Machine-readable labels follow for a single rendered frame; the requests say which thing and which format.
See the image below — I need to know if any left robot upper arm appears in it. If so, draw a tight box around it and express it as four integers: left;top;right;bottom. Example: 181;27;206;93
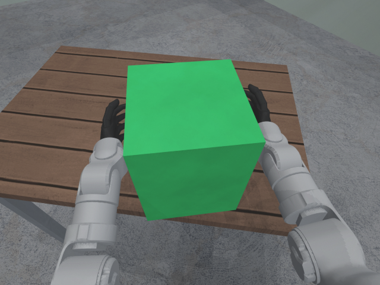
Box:
52;255;120;285

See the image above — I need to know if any left robot hand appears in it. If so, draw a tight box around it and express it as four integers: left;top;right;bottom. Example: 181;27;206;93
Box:
100;99;126;142

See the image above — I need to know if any carton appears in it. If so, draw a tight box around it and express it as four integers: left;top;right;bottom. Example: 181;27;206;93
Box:
123;59;266;221

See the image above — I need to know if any right robot forearm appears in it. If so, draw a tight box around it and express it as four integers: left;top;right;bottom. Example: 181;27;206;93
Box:
258;121;366;264

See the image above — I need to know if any right robot upper arm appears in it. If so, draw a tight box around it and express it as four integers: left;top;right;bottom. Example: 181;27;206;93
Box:
287;218;380;285

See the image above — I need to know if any right robot hand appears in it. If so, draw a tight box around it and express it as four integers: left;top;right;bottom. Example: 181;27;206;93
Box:
244;84;271;123

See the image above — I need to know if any left robot forearm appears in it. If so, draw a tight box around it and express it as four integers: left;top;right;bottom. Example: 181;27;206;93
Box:
50;137;128;285

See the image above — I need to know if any table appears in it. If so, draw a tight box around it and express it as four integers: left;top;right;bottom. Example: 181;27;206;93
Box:
0;46;310;243

